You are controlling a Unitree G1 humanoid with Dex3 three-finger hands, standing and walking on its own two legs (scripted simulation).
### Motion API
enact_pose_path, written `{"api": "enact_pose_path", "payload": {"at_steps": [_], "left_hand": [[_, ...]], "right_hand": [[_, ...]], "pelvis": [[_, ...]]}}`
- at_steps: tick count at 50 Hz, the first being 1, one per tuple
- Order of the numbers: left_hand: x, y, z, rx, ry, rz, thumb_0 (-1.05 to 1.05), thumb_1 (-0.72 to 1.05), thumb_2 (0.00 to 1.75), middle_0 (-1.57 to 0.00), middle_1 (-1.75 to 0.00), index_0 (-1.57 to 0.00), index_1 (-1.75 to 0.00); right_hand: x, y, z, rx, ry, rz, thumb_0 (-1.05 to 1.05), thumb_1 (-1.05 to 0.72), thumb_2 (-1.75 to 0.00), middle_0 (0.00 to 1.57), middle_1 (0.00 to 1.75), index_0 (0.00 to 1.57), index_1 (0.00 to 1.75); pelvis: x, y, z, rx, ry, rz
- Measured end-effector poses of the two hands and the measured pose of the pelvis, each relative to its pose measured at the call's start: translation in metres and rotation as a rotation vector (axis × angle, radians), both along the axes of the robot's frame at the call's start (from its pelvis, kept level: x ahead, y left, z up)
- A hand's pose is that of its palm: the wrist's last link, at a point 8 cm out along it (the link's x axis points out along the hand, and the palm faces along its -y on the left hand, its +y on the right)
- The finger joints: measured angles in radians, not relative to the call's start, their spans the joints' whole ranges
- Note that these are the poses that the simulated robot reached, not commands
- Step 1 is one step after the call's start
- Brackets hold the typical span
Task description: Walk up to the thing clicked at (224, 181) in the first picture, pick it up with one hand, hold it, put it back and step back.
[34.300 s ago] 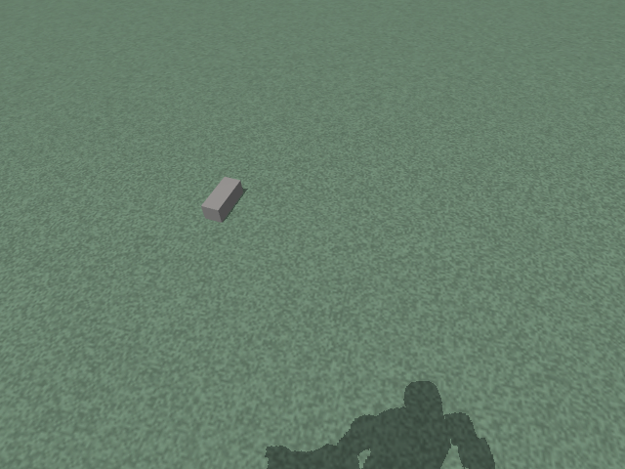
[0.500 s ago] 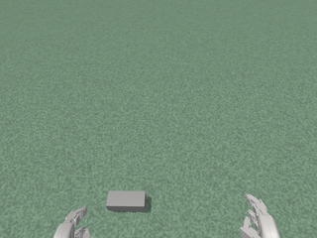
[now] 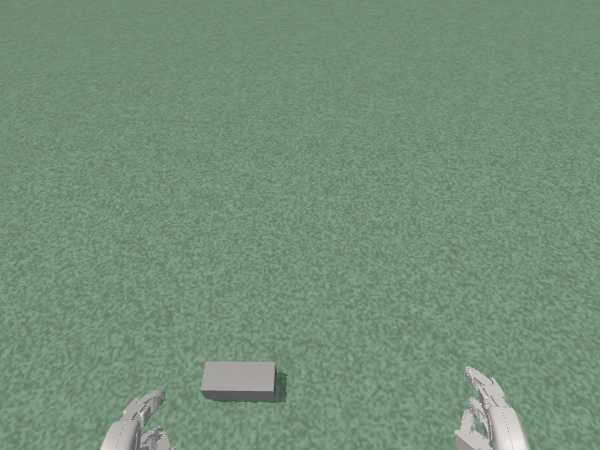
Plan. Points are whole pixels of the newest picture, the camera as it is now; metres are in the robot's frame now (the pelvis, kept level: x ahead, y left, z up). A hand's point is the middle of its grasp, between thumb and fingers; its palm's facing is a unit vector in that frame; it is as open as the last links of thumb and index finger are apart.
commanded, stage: home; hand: left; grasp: from above
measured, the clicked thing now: (240, 380) +0.48 +0.20 -0.68
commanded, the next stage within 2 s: stand in 0.54 s
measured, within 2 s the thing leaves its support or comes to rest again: neither
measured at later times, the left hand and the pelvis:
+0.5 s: hand out of the picture +0.16 +0.18 -0.05, palm faces +0.05 -0.98 -0.20, open 7.4 cm; pelvis +0.00 +0.00 +0.00, yaw +0 degrees
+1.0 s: hand out of the picture +0.09 +0.24 -0.10, palm faces +0.04 -0.94 -0.34, open 7.4 cm; pelvis +0.00 +0.01 +0.04, yaw -1 degrees
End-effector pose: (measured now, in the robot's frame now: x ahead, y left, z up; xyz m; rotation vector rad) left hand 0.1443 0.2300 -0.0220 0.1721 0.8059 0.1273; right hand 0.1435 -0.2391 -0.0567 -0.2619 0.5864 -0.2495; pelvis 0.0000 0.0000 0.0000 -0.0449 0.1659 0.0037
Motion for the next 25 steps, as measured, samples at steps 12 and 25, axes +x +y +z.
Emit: {"api": "enact_pose_path", "payload": {"at_steps": [12,25], "left_hand": [[-0.0001,0.0000,-0.0011,0.003,0.003,0.002,0.01,0.91,0.90,-0.20,-0.30,-0.20,-0.30],[0.0034,-0.0015,-0.0003,0.001,-0.003,0.001,0.01,0.91,0.90,-0.20,-0.30,-0.20,-0.30]], "right_hand": [[0.0010,-0.0003,-0.0015,-0.001,0.007,-0.002,0.01,-0.91,-0.90,0.20,0.30,0.21,0.30],[0.0050,-0.0021,-0.0005,-0.002,0.005,-0.003,0.01,-0.91,-0.90,0.20,0.30,0.21,0.30]], "pelvis": [[0.0018,0.0000,-0.0006,0.000,0.006,0.000],[0.0047,-0.0012,-0.0006,0.000,0.009,0.001]]}}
